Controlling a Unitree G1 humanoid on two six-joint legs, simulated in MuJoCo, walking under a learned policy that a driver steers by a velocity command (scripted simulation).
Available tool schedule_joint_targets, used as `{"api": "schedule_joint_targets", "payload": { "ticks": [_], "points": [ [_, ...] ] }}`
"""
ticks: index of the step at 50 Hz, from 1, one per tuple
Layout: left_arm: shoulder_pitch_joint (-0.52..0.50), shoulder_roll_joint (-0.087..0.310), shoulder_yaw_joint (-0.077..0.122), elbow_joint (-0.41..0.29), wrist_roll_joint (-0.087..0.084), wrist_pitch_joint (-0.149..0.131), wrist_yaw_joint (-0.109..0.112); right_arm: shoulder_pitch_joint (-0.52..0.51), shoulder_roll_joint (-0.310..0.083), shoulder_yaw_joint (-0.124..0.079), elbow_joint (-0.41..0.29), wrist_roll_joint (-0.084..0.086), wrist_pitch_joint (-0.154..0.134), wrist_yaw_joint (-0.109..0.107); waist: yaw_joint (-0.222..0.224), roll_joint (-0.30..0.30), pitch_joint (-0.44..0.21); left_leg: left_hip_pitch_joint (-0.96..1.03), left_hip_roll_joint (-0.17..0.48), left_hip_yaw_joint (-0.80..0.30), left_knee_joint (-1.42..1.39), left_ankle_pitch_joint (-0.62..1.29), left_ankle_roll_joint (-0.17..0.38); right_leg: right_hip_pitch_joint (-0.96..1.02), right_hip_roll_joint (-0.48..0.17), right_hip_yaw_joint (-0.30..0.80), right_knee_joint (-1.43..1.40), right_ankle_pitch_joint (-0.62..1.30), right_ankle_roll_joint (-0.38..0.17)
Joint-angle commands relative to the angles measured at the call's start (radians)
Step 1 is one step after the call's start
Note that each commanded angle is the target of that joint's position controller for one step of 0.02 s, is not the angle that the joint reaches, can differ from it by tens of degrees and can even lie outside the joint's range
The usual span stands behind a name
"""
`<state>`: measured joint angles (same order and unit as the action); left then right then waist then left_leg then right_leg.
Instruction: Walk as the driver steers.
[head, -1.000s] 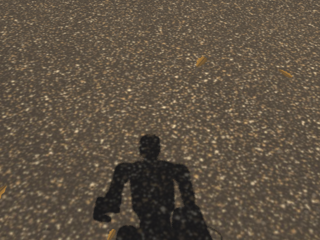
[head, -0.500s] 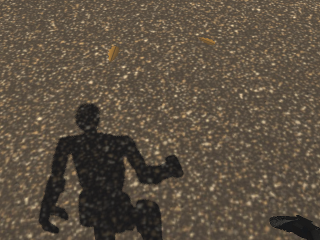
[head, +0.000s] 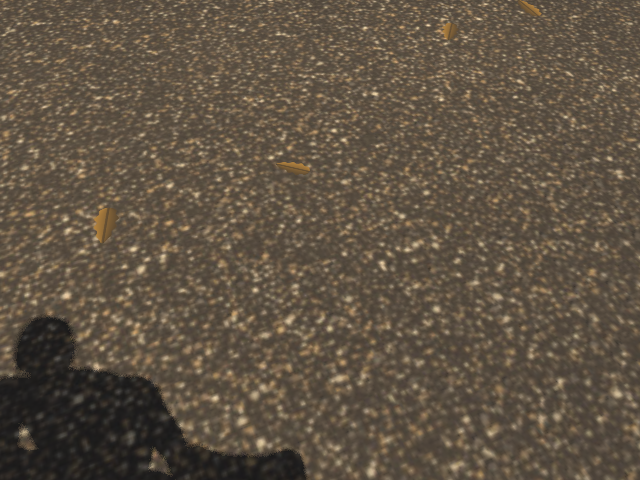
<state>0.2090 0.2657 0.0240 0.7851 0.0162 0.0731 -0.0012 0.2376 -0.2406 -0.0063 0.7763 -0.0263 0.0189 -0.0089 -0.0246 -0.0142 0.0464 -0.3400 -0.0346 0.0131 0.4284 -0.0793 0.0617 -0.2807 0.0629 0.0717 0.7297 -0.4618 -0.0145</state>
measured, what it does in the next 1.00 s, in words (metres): steps on the spot: right foot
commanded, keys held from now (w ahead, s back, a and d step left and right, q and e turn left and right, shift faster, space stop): shift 1.00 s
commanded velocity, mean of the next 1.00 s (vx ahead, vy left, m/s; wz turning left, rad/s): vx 0.01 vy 0.00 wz -0.03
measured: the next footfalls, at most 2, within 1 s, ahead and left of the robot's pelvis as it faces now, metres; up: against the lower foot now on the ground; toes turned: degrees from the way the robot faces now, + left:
right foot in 0.06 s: +0.02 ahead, -0.11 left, +0.00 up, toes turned +3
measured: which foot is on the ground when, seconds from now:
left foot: down 0.00-1.00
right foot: up 0.00-0.04, down 0.06-1.00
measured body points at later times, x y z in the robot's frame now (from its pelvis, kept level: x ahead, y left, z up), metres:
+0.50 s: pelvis +0.04 -0.01 +0.01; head +0.04 -0.01 +0.46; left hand +0.07 +0.23 -0.14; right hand +0.07 -0.26 -0.14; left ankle +0.09 +0.08 -0.74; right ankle -0.02 -0.11 -0.74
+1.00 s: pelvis +0.06 -0.02 +0.00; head +0.06 -0.02 +0.45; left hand +0.03 +0.20 -0.15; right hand +0.07 -0.25 -0.16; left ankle +0.09 +0.08 -0.74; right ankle -0.02 -0.11 -0.74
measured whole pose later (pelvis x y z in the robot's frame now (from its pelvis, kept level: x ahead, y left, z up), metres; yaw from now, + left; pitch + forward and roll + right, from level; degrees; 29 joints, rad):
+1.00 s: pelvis +0.06 -0.02 +0.00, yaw +0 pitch -1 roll +1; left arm 0.33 0.15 -0.02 1.13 0.01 -0.01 0.06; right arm 0.25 -0.16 -0.01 1.14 -0.01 0.01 -0.04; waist -0.01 0.00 0.03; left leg -0.22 -0.04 -0.01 0.42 -0.17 0.03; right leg -0.02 0.05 0.04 0.38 -0.33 -0.05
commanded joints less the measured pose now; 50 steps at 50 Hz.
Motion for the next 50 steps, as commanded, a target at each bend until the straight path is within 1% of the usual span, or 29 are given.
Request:
{"api": "schedule_joint_targets", "payload": {
  "ticks": [1, 2, 3, 4, 5, 6, 7, 8, 9, 10, 12, 13, 15, 18, 20, 27, 35, 42, 50],
  "points": [
    [0.152, 0.068, 0.012, 0.013, 0.0, -0.016, 0.004, -0.006, -0.164, -0.047, -0.041, 0.01, 0.01, 0.001, 0.053, 0.177, -0.077, -0.015, 0.201, -0.263, -0.219, -0.341, 0.087, 0.167, 0.016, -0.085, -0.227, 0.13, -0.047],
    [0.153, 0.067, 0.009, 0.02, 0.004, -0.027, 0.007, 0.007, -0.155, -0.047, -0.033, 0.013, 0.014, -0.001, 0.055, 0.158, -0.058, -0.058, 0.189, -0.255, -0.218, -0.377, 0.052, 0.215, 0.008, -0.065, -0.319, 0.177, -0.07],
    [0.135, 0.085, 0.007, 0.012, 0.015, -0.04, 0.014, 0.018, -0.14, -0.045, -0.03, 0.014, 0.013, 0.0, 0.048, 0.106, -0.038, -0.092, 0.169, -0.237, -0.192, -0.377, 0.004, 0.227, -0.051, 0.023, -0.393, 0.174, -0.092],
    [0.115, 0.134, 0.012, -0.004, 0.027, -0.052, 0.024, 0.02, -0.096, -0.034, -0.045, 0.026, 0.005, 0.005, 0.032, -0.031, -0.055, -0.111, 0.108, -0.165, -0.095, -0.349, -0.045, 0.202, -0.207, 0.224, -0.475, 0.035, -0.134],
    [0.045, 0.104, 0.0, 0.001, 0.013, -0.061, 0.023, -0.023, -0.082, -0.032, -0.043, 0.033, 0.0, 0.008, 0.014, -0.115, 0.015, 0.019, 0.029, -0.068, -0.024, -0.214, -0.057, -0.045, -0.294, 0.315, -0.559, -0.085, -0.162],
    [-0.033, 0.06, -0.016, -0.005, 0.011, -0.075, 0.024, -0.019, -0.074, -0.031, -0.022, 0.023, -0.003, 0.011, -0.019, -0.101, 0.035, 0.15, 0.047, -0.079, 0.012, -0.137, -0.05, -0.136, -0.259, 0.258, -0.563, -0.088, -0.128],
    [-0.034, 0.059, -0.018, 0.007, 0.009, -0.085, 0.026, -0.002, -0.064, -0.028, -0.005, 0.015, -0.008, 0.015, -0.03, -0.105, 0.019, 0.202, 0.046, -0.08, -0.009, -0.081, -0.045, -0.139, -0.211, 0.201, -0.54, -0.053, -0.092],
    [-0.007, 0.072, -0.015, 0.024, 0.007, -0.091, 0.028, 0.01, -0.075, -0.029, 0.01, 0.01, -0.013, 0.015, -0.027, -0.107, 0.007, 0.229, 0.054, -0.084, -0.026, -0.042, -0.043, -0.121, -0.176, 0.163, -0.521, -0.013, -0.07],
    [0.021, 0.074, -0.015, 0.04, 0.0, -0.096, 0.031, 0.02, -0.092, -0.032, 0.021, 0.004, -0.018, 0.015, -0.025, -0.102, 0.002, 0.241, 0.072, -0.102, -0.045, -0.025, -0.039, -0.111, -0.158, 0.144, -0.505, 0.023, -0.06],
    [0.042, 0.073, -0.014, 0.051, -0.005, -0.097, 0.03, 0.034, -0.1, -0.032, 0.036, 0.005, -0.024, 0.015, -0.023, -0.088, -0.008, 0.239, 0.088, -0.12, -0.058, -0.033, -0.033, -0.088, -0.144, 0.131, -0.492, 0.043, -0.057],
    [0.083, 0.063, -0.014, 0.074, -0.005, -0.091, 0.031, 0.046, -0.112, -0.034, 0.069, 0.014, -0.026, 0.013, -0.007, -0.024, 0.02, 0.173, 0.101, -0.142, -0.074, -0.089, -0.019, -0.038, -0.128, 0.115, -0.469, 0.073, -0.066],
    [0.096, 0.06, -0.013, 0.085, -0.003, -0.089, 0.032, 0.043, -0.1, -0.031, 0.08, 0.014, -0.025, 0.011, -0.002, -0.004, 0.032, 0.146, 0.101, -0.147, -0.084, -0.098, -0.016, -0.013, -0.127, 0.108, -0.454, 0.105, -0.071],
    [0.12, 0.06, -0.011, 0.108, -0.004, -0.088, 0.034, 0.037, -0.084, -0.026, 0.1, 0.014, -0.024, 0.007, 0.008, 0.018, 0.026, 0.135, 0.101, -0.151, -0.093, -0.08, -0.017, 0.022, -0.127, 0.1, -0.437, 0.16, -0.075],
    [0.129, 0.055, -0.009, 0.137, -0.006, -0.093, 0.036, 0.041, -0.077, -0.025, 0.134, 0.015, -0.027, 0.001, 0.011, 0.027, 0.001, 0.16, 0.101, -0.149, -0.089, -0.036, -0.016, 0.053, -0.128, 0.092, -0.431, 0.216, -0.074],
    [0.131, 0.05, -0.009, 0.156, -0.007, -0.094, 0.038, 0.043, -0.074, -0.024, 0.156, 0.016, -0.026, -0.002, 0.011, 0.029, -0.004, 0.171, 0.104, -0.15, -0.085, -0.016, -0.012, 0.065, -0.128, 0.085, -0.429, 0.241, -0.072],
    [0.148, 0.026, -0.014, 0.223, -0.008, -0.093, 0.045, 0.051, -0.059, -0.022, 0.226, 0.016, -0.022, -0.013, 0.009, 0.02, -0.01, 0.197, 0.108, -0.146, -0.067, 0.054, -0.002, 0.098, -0.13, 0.069, -0.421, 0.322, -0.066],
    [0.175, 0.003, -0.022, 0.284, -0.007, -0.09, 0.053, 0.055, -0.04, -0.017, 0.286, 0.017, -0.016, -0.021, 0.01, 0.008, -0.001, 0.208, 0.108, -0.139, -0.05, 0.098, 0.002, 0.114, -0.134, 0.06, -0.414, 0.374, -0.06],
    [0.194, -0.017, -0.028, 0.32, -0.006, -0.09, 0.057, 0.056, -0.021, -0.014, 0.325, 0.018, -0.012, -0.026, 0.011, 0.005, 0.013, 0.207, 0.106, -0.134, -0.046, 0.096, 0.0, 0.119, -0.137, 0.056, -0.414, 0.388, -0.057],
    [0.211, -0.038, -0.031, 0.345, -0.005, -0.091, 0.06, 0.061, -0.002, -0.01, 0.356, 0.019, -0.01, -0.03, 0.012, 0.004, 0.025, 0.201, 0.104, -0.132, -0.047, 0.078, -0.004, 0.121, -0.14, 0.055, -0.419, 0.388, -0.057]
  ]
}}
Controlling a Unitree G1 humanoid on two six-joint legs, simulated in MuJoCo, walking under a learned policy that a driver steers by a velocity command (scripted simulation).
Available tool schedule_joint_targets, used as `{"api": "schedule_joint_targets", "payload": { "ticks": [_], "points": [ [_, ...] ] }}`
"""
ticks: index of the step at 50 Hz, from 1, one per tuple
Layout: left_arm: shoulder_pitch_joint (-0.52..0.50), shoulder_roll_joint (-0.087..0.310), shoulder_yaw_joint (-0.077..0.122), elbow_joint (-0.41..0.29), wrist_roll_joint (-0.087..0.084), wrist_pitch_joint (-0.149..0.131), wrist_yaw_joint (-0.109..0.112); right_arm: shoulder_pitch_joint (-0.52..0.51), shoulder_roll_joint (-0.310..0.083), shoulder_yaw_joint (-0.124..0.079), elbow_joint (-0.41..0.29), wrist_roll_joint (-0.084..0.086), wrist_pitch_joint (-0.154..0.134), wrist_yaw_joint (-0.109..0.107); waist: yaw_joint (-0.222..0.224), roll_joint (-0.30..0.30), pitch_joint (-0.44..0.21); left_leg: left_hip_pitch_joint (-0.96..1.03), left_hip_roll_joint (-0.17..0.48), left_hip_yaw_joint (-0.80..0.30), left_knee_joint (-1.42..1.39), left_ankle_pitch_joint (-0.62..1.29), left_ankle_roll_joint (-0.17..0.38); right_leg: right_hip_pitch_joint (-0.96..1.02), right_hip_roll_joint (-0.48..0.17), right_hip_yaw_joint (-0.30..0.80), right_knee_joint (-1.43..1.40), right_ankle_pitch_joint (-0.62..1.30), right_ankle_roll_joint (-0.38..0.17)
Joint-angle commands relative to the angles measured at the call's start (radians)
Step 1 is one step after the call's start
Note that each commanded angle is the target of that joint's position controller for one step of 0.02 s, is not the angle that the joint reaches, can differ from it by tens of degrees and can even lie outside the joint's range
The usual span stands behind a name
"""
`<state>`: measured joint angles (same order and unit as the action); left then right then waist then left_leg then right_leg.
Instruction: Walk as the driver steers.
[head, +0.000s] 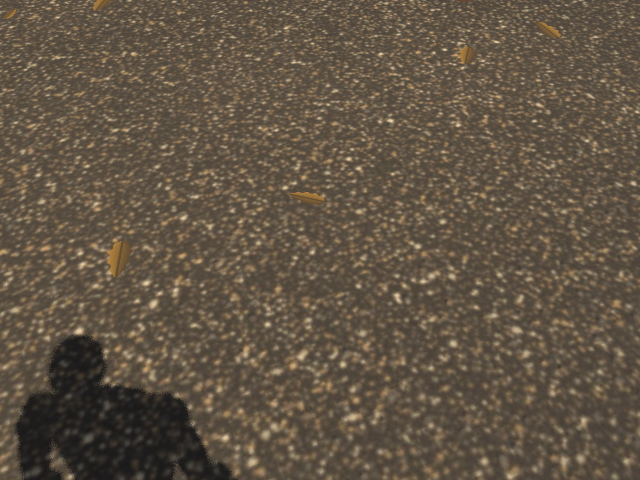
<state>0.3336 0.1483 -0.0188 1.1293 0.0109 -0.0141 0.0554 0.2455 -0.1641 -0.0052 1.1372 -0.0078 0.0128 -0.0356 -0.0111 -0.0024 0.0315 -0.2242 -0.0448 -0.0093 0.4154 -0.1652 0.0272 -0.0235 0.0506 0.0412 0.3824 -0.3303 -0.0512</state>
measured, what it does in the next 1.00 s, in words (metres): steps on the spot, turning left: left foot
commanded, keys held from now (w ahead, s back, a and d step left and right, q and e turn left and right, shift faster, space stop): shift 0.54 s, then q+shift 0.24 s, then w+q+shift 0.22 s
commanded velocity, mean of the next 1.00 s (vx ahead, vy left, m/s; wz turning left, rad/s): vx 0.08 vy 0.00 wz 0.26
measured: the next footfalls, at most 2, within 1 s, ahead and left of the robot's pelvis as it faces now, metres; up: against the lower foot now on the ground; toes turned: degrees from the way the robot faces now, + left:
left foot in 0.96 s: +0.06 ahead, +0.13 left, +0.00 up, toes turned +23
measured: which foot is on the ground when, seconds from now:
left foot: down 0.00-0.64, up 0.66-0.94, down 0.96-1.00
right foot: down 0.00-0.98, up 1.00-1.00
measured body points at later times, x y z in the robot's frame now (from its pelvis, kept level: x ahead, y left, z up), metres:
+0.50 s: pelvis +0.00 -0.01 +0.00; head +0.01 -0.02 +0.45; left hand -0.04 +0.20 -0.16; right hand -0.01 -0.22 -0.17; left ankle +0.04 +0.10 -0.74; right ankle -0.08 -0.09 -0.74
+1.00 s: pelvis +0.05 +0.06 -0.03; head +0.07 +0.09 +0.42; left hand -0.02 +0.32 -0.18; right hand +0.25 -0.16 -0.14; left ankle +0.02 +0.12 -0.74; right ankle -0.06 -0.09 -0.70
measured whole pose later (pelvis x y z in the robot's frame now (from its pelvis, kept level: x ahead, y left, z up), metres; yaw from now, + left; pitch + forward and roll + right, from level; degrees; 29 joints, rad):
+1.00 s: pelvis +0.05 +0.06 -0.03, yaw +19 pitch +0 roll +1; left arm 0.33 0.27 0.08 0.99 0.03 -0.05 0.01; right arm 0.16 -0.24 -0.09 0.87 -0.02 0.01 0.05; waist 0.00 -0.07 0.04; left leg -0.31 -0.05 0.13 0.71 -0.41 0.14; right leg -0.14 -0.11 -0.14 0.90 -0.49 -0.01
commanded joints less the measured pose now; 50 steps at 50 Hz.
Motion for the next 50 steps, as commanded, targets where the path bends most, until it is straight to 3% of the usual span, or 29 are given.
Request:
{"api": "schedule_joint_targets", "payload": {
  "ticks": [1, 27, 31, 32, 34, 36, 37, 39, 41, 43, 44, 46, 47, 48, 49, 50],
  "points": [
    [0.088, 0.077, 0.011, 0.004, 0.0, -0.004, 0.003, 0.054, -0.077, -0.011, -0.002, 0.0, -0.003, -0.004, -0.001, -0.008, 0.041, 0.085, 0.114, -0.109, -0.034, 0.162, 0.03, -0.136, -0.128, 0.085, -0.073, 0.256, -0.02],
    [0.141, 0.038, 0.007, 0.028, 0.001, -0.009, 0.005, 0.094, -0.04, 0.0, 0.041, 0.002, -0.003, -0.01, 0.0, -0.012, 0.06, 0.066, 0.115, -0.099, -0.024, 0.139, 0.017, -0.132, -0.132, 0.082, -0.083, 0.289, -0.021],
    [0.111, 0.138, 0.057, -0.019, 0.004, 0.004, 0.028, -0.007, -0.081, -0.017, -0.051, 0.002, -0.001, -0.005, 0.021, -0.056, 0.066, -0.134, 0.048, -0.07, 0.141, 0.091, 0.029, -0.066, -0.158, 0.046, -0.001, 0.38, -0.054],
    [0.124, 0.153, 0.07, -0.024, 0.005, 0.011, 0.035, -0.011, -0.078, -0.02, -0.073, 0.0, 0.002, -0.004, 0.026, -0.083, 0.062, -0.186, 0.029, -0.048, 0.212, 0.032, 0.03, -0.062, -0.199, 0.056, 0.018, 0.42, -0.082],
    [0.114, 0.147, 0.082, -0.048, 0.011, 0.021, 0.048, -0.012, -0.062, -0.026, -0.11, -0.014, 0.009, 0.0, 0.031, -0.142, 0.066, -0.264, 0.02, -0.002, 0.407, -0.225, 0.038, -0.099, -0.33, 0.119, 0.019, 0.517, -0.17],
    [0.099, 0.146, 0.086, -0.077, 0.016, 0.016, 0.054, -0.053, -0.052, -0.036, -0.144, -0.029, 0.019, 0.008, 0.038, -0.074, 0.104, -0.365, 0.061, 0.032, 0.596, -0.415, 0.038, -0.101, -0.419, 0.137, 0.01, 0.649, -0.249],
    [0.087, 0.154, 0.089, -0.086, 0.02, 0.013, 0.054, -0.071, -0.038, -0.035, -0.162, -0.031, 0.021, 0.013, 0.03, -0.036, 0.118, -0.396, 0.087, 0.042, 0.594, -0.407, 0.029, -0.082, -0.415, 0.109, 0.014, 0.679, -0.239],
    [0.052, 0.171, 0.094, -0.104, 0.023, 0.008, 0.051, -0.081, -0.032, -0.037, -0.192, -0.023, 0.019, 0.019, 0.018, -0.049, 0.095, -0.365, 0.092, 0.066, 0.513, -0.331, 0.022, -0.046, -0.367, 0.025, 0.054, 0.739, -0.178],
    [0.086, 0.201, 0.104, -0.117, 0.028, -0.006, 0.03, -0.125, -0.059, -0.048, -0.231, -0.006, 0.023, 0.036, 0.055, -0.099, 0.041, -0.301, 0.078, 0.106, 0.476, -0.317, 0.036, -0.03, -0.379, 0.03, -0.03, 0.353, -0.153],
    [0.073, 0.224, 0.114, -0.136, 0.029, -0.025, 0.01, -0.197, -0.091, -0.063, -0.291, -0.005, 0.032, 0.075, 0.063, -0.109, 0.099, -0.304, 0.09, 0.115, 0.44, -0.35, 0.063, -0.039, -0.406, 0.06, -0.128, -0.02, -0.155],
    [0.058, 0.233, 0.118, -0.147, 0.032, -0.034, -0.001, -0.213, -0.098, -0.069, -0.313, -0.005, 0.033, 0.092, 0.058, -0.103, 0.131, -0.302, 0.086, 0.126, 0.41, -0.348, 0.081, -0.036, -0.41, 0.049, -0.147, -0.068, -0.152],
    [-0.007, 0.254, 0.124, -0.174, 0.035, -0.048, -0.028, -0.122, -0.102, -0.081, -0.316, -0.002, 0.029, 0.105, -0.005, -0.085, 0.119, -0.138, 0.024, 0.195, 0.316, -0.355, 0.124, -0.082, -0.385, -0.063, -0.057, 0.172, -0.123],
    [-0.059, 0.272, 0.127, -0.192, 0.031, -0.05, -0.037, 0.02, -0.108, -0.093, -0.281, -0.003, 0.022, 0.103, -0.083, -0.055, 0.06, 0.053, -0.033, 0.233, 0.232, -0.311, 0.145, -0.148, -0.345, -0.157, 0.123, 0.403, -0.097],
    [-0.105, 0.275, 0.124, -0.222, 0.022, -0.052, -0.044, 0.238, -0.16, -0.123, -0.212, -0.013, 0.008, 0.094, -0.183, 0.056, -0.056, 0.329, -0.05, 0.138, 0.108, -0.306, 0.188, -0.279, -0.271, -0.27, 0.459, 0.567, -0.045],
    [-0.191, 0.188, 0.101, -0.317, 0.003, -0.067, -0.062, 0.335, -0.287, -0.154, -0.205, -0.024, -0.009, 0.082, -0.21, 0.338, -0.083, 0.531, 0.268, -0.56, -0.177, -0.73, 0.342, -0.705, -0.08, -0.284, 0.849, 0.108, 0.038],
    [-0.342, 0.196, 0.098, -0.366, 0.029, -0.088, -0.073, 0.254, -0.252, -0.13, -0.215, -0.007, -0.011, 0.077, -0.181, 0.197, -0.007, 0.457, 0.338, -0.842, -0.32, -0.739, 0.359, -0.91, -0.035, -0.03, 0.962, -0.117, 0.031]
  ]
}}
